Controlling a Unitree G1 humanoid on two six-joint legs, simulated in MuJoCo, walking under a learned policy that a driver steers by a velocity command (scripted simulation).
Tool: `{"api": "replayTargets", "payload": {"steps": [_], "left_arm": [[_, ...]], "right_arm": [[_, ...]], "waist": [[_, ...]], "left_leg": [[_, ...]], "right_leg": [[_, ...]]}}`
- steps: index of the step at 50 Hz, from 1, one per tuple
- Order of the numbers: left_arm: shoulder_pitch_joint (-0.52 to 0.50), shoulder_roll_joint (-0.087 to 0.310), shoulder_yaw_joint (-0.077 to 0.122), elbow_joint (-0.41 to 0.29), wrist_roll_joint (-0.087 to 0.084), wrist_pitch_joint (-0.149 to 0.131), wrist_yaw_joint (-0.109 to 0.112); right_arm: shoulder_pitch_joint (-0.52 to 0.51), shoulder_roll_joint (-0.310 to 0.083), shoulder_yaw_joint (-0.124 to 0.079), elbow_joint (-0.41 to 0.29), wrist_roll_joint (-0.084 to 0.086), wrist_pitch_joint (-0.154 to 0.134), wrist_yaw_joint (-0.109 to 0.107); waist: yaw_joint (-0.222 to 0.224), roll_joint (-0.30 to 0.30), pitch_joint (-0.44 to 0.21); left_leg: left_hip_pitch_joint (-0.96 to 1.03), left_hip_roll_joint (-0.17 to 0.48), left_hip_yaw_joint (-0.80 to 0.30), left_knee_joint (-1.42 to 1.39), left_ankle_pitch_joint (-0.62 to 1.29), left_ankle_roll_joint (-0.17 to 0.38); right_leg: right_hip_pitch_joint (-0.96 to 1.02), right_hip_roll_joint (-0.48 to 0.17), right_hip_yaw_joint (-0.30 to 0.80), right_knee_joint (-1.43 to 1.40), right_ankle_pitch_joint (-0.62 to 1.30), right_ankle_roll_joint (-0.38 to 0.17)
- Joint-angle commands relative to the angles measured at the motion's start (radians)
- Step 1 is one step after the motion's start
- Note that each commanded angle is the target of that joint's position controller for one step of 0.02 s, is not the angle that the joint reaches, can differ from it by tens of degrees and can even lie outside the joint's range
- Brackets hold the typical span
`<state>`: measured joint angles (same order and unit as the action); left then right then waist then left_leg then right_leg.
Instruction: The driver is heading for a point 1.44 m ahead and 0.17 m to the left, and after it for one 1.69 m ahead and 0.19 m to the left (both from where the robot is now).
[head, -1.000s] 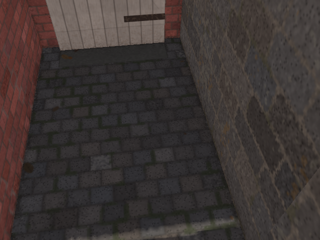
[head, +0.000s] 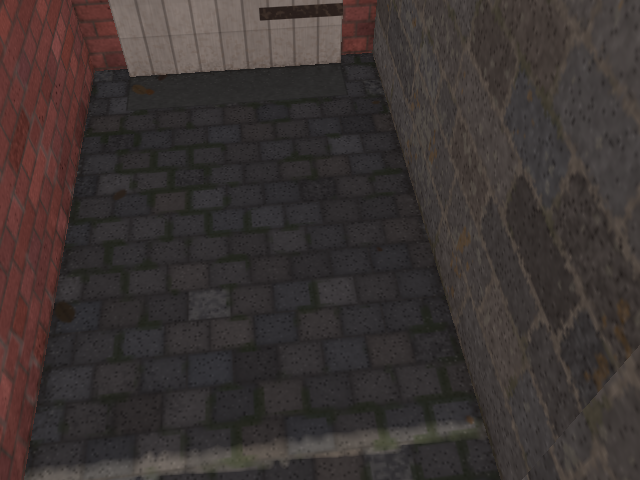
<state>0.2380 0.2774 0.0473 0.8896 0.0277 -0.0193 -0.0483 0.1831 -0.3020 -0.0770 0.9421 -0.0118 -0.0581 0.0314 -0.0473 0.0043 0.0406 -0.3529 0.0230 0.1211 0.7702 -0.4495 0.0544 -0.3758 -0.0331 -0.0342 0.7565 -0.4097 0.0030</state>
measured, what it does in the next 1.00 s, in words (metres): walks ahead: right foot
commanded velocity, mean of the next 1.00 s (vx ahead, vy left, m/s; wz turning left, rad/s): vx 0.15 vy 0.00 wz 0.00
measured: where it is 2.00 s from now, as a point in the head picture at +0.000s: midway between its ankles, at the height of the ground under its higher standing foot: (345, 438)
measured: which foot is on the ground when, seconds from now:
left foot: down 0.00-0.88, up 0.90-1.00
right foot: down 0.00-0.56, up 0.58-0.86, down 0.88-1.00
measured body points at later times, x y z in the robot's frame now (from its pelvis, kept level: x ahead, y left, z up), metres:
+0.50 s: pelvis +0.00 +0.00 +0.00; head +0.04 +0.00 +0.45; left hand +0.09 +0.26 -0.13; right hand +0.08 -0.28 -0.13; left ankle -0.02 +0.08 -0.71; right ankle -0.01 -0.13 -0.71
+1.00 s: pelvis +0.16 -0.07 -0.09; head +0.19 -0.06 +0.36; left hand +0.16 +0.16 -0.23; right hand +0.25 -0.33 -0.22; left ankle +0.15 +0.06 -0.67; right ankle +0.12 -0.16 -0.71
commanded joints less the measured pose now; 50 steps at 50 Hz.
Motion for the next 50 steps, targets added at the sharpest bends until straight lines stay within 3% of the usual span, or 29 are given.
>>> {"api": "replayTargets", "payload": {"steps": [1, 9, 10, 16, 19, 24, 25, 26, 27, 29, 30, 31, 32, 34, 35, 36, 37, 39, 40, 41, 42, 43, 44, 45, 46, 47, 48, 49, 50], "left_arm": [[0.026, 0.128, 0.028, -0.053, -0.002, -0.006, 0.002], [0.041, 0.12, 0.025, -0.067, 0.001, 0.004, 0.014], [0.036, 0.116, 0.026, -0.064, -0.006, 0.003, 0.017], [0.055, 0.127, 0.027, -0.078, -0.012, -0.008, -0.008], [0.04, 0.129, 0.027, -0.088, -0.013, -0.012, -0.016], [0.046, 0.128, 0.03, -0.094, -0.005, -0.005, -0.007], [0.076, 0.141, 0.037, -0.085, -0.003, -0.006, -0.006], [0.109, 0.162, 0.046, -0.075, 0.011, -0.01, -0.008], [0.089, 0.171, 0.054, -0.074, 0.02, -0.018, -0.005], [0.041, 0.098, 0.038, -0.091, 0.036, -0.04, 0.009], [-0.033, 0.065, 0.029, -0.112, 0.036, -0.055, 0.022], [-0.081, 0.051, 0.023, -0.127, 0.042, -0.07, 0.03], [-0.098, 0.04, 0.016, -0.135, 0.045, -0.081, 0.029], [-0.065, 0.035, 0.006, -0.128, 0.048, -0.09, 0.012], [-0.027, 0.003, -0.003, -0.121, 0.048, -0.093, -0.008], [0.044, 0.003, -0.013, -0.099, 0.08, -0.093, -0.029], [0.09, 0.009, -0.009, -0.09, 0.089, -0.084, -0.039], [0.021, 0.006, -0.016, -0.146, 0.086, -0.078, -0.039], [0.027, -0.012, -0.024, -0.165, 0.084, -0.076, -0.043], [0.061, -0.019, -0.027, -0.162, 0.087, -0.07, -0.05], [0.183, 0.002, -0.015, -0.149, 0.084, -0.065, -0.057], [0.493, 0.06, 0.02, -0.066, 0.081, -0.076, -0.052], [0.588, 0.17, 0.047, -0.004, 0.141, -0.086, -0.034], [0.55, 0.221, 0.03, -0.07, 0.119, -0.099, -0.033], [0.494, 0.189, 0.008, -0.108, 0.064, -0.126, -0.044], [0.458, 0.12, -0.008, -0.081, 0.064, -0.141, -0.05], [0.323, 0.029, -0.041, -0.087, 0.063, -0.145, -0.042], [0.135, -0.067, -0.071, -0.121, 0.075, -0.134, -0.046], [-0.023, -0.175, -0.095, -0.194, 0.075, -0.134, -0.022]], "right_arm": [[0.029, -0.149, -0.025, -0.047, 0.002, -0.012, 0.001], [0.037, -0.162, -0.023, -0.069, 0.002, 0.0, 0.0], [0.045, -0.136, -0.009, -0.069, 0.019, 0.003, -0.001], [0.044, -0.112, 0.021, -0.083, 0.01, 0.008, -0.002], [0.058, -0.116, 0.035, -0.083, 0.012, 0.004, -0.001], [0.073, -0.148, 0.039, -0.09, 0.014, 0.005, 0.01], [0.097, -0.167, 0.032, -0.081, 0.01, 0.009, 0.014], [0.112, -0.21, 0.012, -0.071, -0.014, 0.011, 0.019], [0.147, -0.22, -0.002, -0.058, -0.016, 0.01, 0.019], [0.277, -0.201, -0.01, -0.014, -0.018, -0.005, -0.002], [0.296, -0.18, -0.001, -0.012, 0.003, -0.014, -0.021], [0.316, -0.155, 0.006, -0.017, -0.002, -0.024, -0.034], [0.3, -0.136, 0.011, -0.025, -0.009, -0.031, -0.043], [0.247, -0.124, 0.02, -0.035, -0.016, -0.035, -0.042], [0.261, -0.103, 0.036, 0.006, -0.03, -0.045, -0.047], [0.253, -0.046, 0.063, 0.007, -0.072, -0.046, -0.06], [0.251, -0.056, 0.068, 0.013, -0.081, -0.047, -0.059], [0.297, -0.054, 0.085, 0.052, -0.082, -0.063, -0.061], [0.315, -0.057, 0.089, 0.079, -0.084, -0.069, -0.063], [0.281, -0.09, 0.086, 0.08, -0.098, -0.073, -0.062], [0.15, -0.131, 0.077, 0.042, -0.102, -0.079, -0.049], [-0.036, -0.19, 0.055, -0.032, -0.091, -0.083, -0.016], [-0.008, -0.154, 0.047, -0.021, -0.076, -0.094, 0.003], [0.001, -0.099, 0.053, -0.079, -0.085, -0.104, 0.025], [-0.025, -0.027, 0.085, -0.108, -0.097, -0.118, 0.034], [-0.174, -0.051, 0.078, -0.158, -0.09, -0.123, 0.02], [-0.206, -0.082, 0.072, -0.161, -0.097, -0.121, -0.011], [-0.138, -0.067, 0.076, -0.123, -0.109, -0.108, -0.046], [0.023, -0.075, 0.073, -0.061, -0.11, -0.1, -0.058]], "waist": [[-0.003, 0.006, -0.069], [-0.002, 0.016, -0.075], [-0.007, 0.013, -0.063], [0.007, -0.022, -0.083], [0.002, -0.006, -0.09], [0.003, 0.003, -0.084], [0.005, 0.007, -0.08], [0.011, 0.02, -0.051], [-0.014, 0.028, 0.019], [-0.07, 0.099, 0.043], [-0.098, 0.132, 0.066], [-0.119, 0.12, 0.051], [-0.112, 0.093, 0.036], [-0.067, 0.034, 0.042], [-0.03, 0.072, 0.047], [-0.014, 0.061, 0.011], [0.011, 0.077, -0.011], [-0.011, 0.032, -0.011], [-0.006, 0.056, -0.008], [0.02, 0.059, 0.012], [0.115, 0.029, -0.022], [0.297, -0.12, -0.088], [0.287, -0.205, -0.07], [0.269, -0.271, -0.105], [0.248, -0.161, -0.098], [0.246, -0.116, 0.019], [0.186, -0.037, 0.015], [0.089, -0.019, 0.031], [0.006, 0.047, -0.01]], "left_leg": [[0.05, 0.011, -0.078, -0.131, 0.32, 0.053], [0.021, 0.047, -0.126, -0.146, 0.326, 0.089], [-0.019, 0.042, -0.122, -0.153, 0.295, 0.085], [-0.057, -0.021, -0.037, -0.082, 0.191, 0.013], [-0.007, -0.021, -0.043, -0.094, 0.257, 0.0], [0.033, 0.0, -0.084, -0.139, 0.375, 0.034], [0.035, 0.008, -0.103, -0.168, 0.226, 0.047], [0.049, 0.026, -0.142, -0.205, 0.002, 0.072], [0.051, 0.069, -0.219, -0.252, -0.207, 0.119], [0.207, 0.215, -0.458, -0.349, -0.356, 0.241], [0.255, 0.277, -0.589, -0.393, -0.341, 0.293], [0.304, 0.309, -0.653, -0.419, -0.317, 0.314], [0.313, 0.317, -0.659, -0.413, -0.296, 0.309], [0.194, 0.282, -0.547, -0.373, -0.268, 0.273], [0.106, 0.281, -0.514, -0.335, -0.27, 0.262], [0.005, 0.258, -0.447, -0.233, -0.156, 0.233], [0.001, 0.243, -0.389, -0.179, -0.121, 0.23], [-0.001, 0.233, -0.343, -0.074, -0.086, 0.209], [-0.056, 0.226, -0.308, -0.042, -0.083, 0.19], [-0.152, 0.212, -0.271, 0.009, -0.078, 0.177], [-0.39, 0.181, -0.184, 0.093, -0.017, 0.16], [-0.662, 0.092, -0.06, 0.413, 0.063, 0.13], [-0.69, 0.005, -0.017, 0.885, -0.105, 0.043], [-0.809, -0.086, -0.165, 1.06, -0.031, 0.072], [-0.968, -0.066, -0.266, 1.018, 0.047, 0.049], [-1.14, -0.017, -0.291, 0.958, 0.079, 0.017], [-1.064, 0.051, -0.319, 0.864, 0.143, -0.009], [-0.889, 0.109, -0.316, 0.762, 0.244, -0.033], [-0.476, 0.082, -0.225, 0.511, 0.519, -0.034]], "right_leg": [[-0.01, 0.041, -0.005, -0.079, 0.236, -0.088], [0.012, 0.055, -0.002, -0.051, 0.266, -0.083], [0.03, 0.051, 0.003, -0.045, 0.271, -0.091], [0.06, 0.005, 0.078, -0.131, 0.272, -0.144], [0.029, 0.013, 0.063, -0.124, 0.272, -0.126], [0.018, 0.046, 0.016, -0.073, 0.266, -0.084], [0.02, 0.047, 0.017, -0.084, 0.118, -0.084], [-0.022, 0.051, 0.028, -0.109, -0.11, -0.089], [-0.118, 0.047, 0.053, -0.095, -0.226, -0.1], [-0.322, 0.055, 0.055, 0.047, -0.153, -0.089], [-0.426, 0.055, 0.055, 0.116, -0.08, -0.08], [-0.507, 0.05, 0.087, 0.192, -0.108, -0.074], [-0.551, 0.044, 0.1, 0.253, -0.138, -0.067], [-0.495, 0.035, 0.066, 0.272, -0.122, -0.057], [-0.475, 0.037, 0.057, 0.396, -0.054, -0.073], [-0.401, 0.034, 0.089, 0.568, 0.098, -0.094], [-0.443, 0.049, 0.072, 0.622, 0.112, -0.105], [-0.519, 0.029, 0.05, 0.598, 0.165, -0.111], [-0.472, 0.02, 0.034, 0.564, 0.186, -0.109], [-0.38, 0.038, -0.01, 0.556, 0.157, -0.107], [-0.066, 0.083, -0.079, 0.478, 0.139, -0.112], [0.356, 0.164, -0.134, 0.335, 0.112, -0.113], [0.366, 0.069, 0.107, 0.04, 0.208, -0.132], [0.352, -0.042, 0.618, -0.252, -0.337, -0.219], [0.396, -0.187, 0.848, -0.253, -0.346, -0.342], [0.314, -0.261, 1.01, -0.259, -0.524, -0.406], [0.138, -0.285, 0.987, -0.183, -0.54, -0.395], [-0.12, -0.277, 0.833, -0.131, -0.378, -0.368], [-0.431, -0.122, 0.491, -0.052, -0.183, -0.299]]}}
